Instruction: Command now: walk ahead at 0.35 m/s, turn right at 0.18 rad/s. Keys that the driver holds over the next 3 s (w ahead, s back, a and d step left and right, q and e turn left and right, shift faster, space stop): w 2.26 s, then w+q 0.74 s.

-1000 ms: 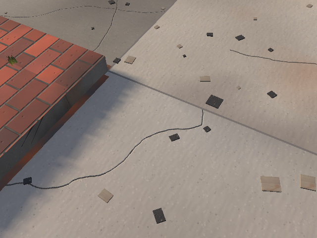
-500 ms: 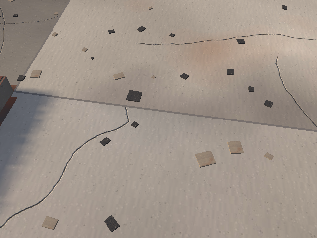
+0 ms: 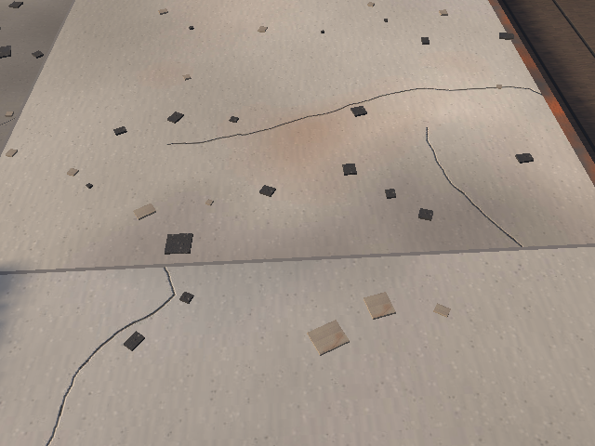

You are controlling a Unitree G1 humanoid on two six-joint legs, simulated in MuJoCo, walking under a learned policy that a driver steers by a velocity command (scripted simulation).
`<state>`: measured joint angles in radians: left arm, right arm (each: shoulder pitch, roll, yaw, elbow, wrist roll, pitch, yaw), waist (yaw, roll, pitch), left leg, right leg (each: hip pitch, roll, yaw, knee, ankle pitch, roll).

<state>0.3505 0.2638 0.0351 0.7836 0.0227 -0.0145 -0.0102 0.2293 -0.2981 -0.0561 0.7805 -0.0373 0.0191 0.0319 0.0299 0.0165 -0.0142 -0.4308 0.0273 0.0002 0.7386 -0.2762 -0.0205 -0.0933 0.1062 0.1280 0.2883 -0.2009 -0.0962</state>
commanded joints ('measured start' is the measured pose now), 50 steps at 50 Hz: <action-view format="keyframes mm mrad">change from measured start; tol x32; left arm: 1 43 181 47 -24 1 -26 3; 27 -403 49 -20 -100 8 -28 -35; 33 143 251 54 50 54 -53 20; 50 106 82 13 194 -17 -86 6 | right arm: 1 -147 -69 -8 -102 6 -36 1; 34 336 -40 12 130 41 -94 -33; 50 -194 16 31 1 11 -58 6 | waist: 1 45 -113 94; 9 -152 242 -16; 28 -60 70 113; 34 76 -210 -324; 50 12 -65 109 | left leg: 1 -107 -1 5 -81 -19 21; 7 479 -8 -26 -337 10 80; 10 524 362 -647 -581 -500 242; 31 509 151 -31 -213 1000 144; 34 -120 -117 -36 580 -246 100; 50 -200 63 60 -19 298 34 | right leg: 1 -1 -297 285 -132 -256 -160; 6 -220 -251 236 -16 -159 -106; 10 -638 -54 -13 743 -289 -10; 16 -591 -160 -109 764 -9 49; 31 -113 -39 -227 199 82 -43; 34 420 -536 621 14 -114 -244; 39 -74 -320 115 -120 99 -121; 50 35 -256 -68 -177 375 -89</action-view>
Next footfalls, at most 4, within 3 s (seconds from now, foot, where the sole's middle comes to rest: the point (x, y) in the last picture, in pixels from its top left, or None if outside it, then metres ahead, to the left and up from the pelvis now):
0.14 left None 0.13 0.13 -0.79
0.64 right None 0.46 -0.05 -0.79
1.20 left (281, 350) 0.77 0.12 -0.79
1.74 right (350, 260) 1.06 -0.07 -0.79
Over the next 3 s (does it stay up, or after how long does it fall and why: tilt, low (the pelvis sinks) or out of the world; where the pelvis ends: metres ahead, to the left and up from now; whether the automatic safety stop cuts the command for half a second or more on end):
stays up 1.57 0.03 -0.01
